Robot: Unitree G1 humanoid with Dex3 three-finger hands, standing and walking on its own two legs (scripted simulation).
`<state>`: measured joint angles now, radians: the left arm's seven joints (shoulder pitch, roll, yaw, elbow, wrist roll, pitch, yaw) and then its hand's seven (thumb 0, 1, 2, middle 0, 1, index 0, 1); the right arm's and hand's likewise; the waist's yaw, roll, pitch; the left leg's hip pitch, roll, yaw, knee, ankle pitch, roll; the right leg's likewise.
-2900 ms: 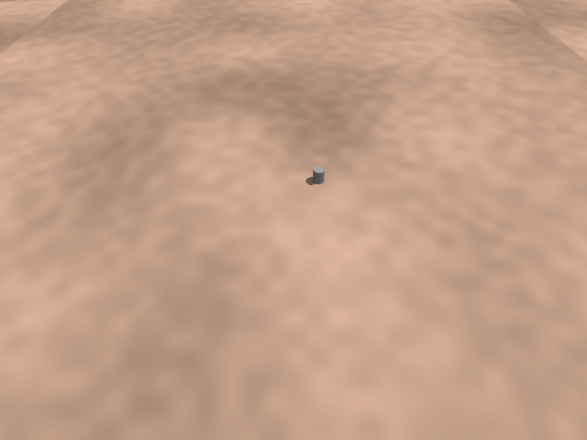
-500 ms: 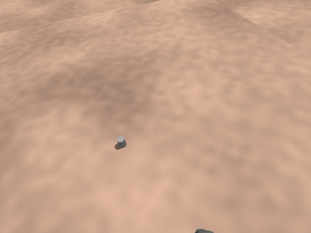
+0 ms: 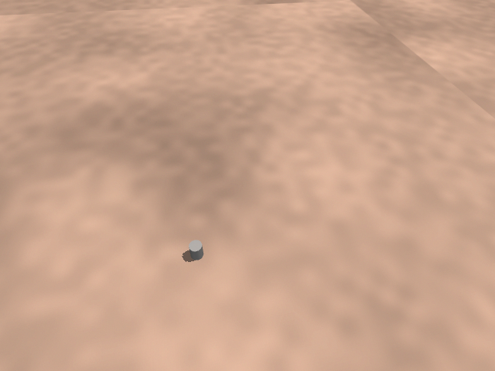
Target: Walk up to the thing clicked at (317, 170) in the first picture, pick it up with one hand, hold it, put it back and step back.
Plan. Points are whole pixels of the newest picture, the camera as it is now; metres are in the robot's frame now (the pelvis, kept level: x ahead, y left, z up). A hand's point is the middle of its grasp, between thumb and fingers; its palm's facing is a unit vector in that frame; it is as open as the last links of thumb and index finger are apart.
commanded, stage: walk up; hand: left
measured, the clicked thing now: (196, 250) +0.73 +0.24 -0.72
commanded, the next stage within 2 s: none
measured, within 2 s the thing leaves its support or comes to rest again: neither
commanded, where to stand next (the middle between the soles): +0.34 +0.02 m, yaw -1 degrees
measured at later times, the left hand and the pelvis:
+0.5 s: hand (127, 306) +0.27 +0.25 -0.12, palm faces -0.09 -0.91 -0.41, open 7.4 cm; pelvis +0.17 -0.01 +0.00, yaw -2 degrees
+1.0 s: hand (122, 287) +0.32 +0.29 -0.15, palm faces -0.07 -0.94 -0.33, open 7.4 cm; pelvis +0.26 +0.03 +0.01, yaw -2 degrees
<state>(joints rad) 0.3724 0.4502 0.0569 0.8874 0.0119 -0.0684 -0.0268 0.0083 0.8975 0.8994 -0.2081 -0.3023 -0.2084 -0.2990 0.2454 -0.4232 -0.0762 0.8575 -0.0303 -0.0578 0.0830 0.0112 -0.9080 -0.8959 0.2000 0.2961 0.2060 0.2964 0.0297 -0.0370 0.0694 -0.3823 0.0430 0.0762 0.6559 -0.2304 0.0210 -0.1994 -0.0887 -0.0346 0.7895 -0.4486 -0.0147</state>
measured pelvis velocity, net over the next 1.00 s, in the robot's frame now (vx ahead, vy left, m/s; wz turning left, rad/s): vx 0.26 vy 0.03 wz -0.03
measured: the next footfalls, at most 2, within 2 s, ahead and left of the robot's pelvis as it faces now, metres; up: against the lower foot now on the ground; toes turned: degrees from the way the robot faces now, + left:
right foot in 0.44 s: +0.30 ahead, -0.11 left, +0.00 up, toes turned -5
left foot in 0.88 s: +0.37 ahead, +0.14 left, +0.00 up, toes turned -2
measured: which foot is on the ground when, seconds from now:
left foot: down 0.00-0.46, up 0.48-0.86, down 0.88-1.00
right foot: up 0.00-0.42, down 0.44-0.90, up 0.92-1.00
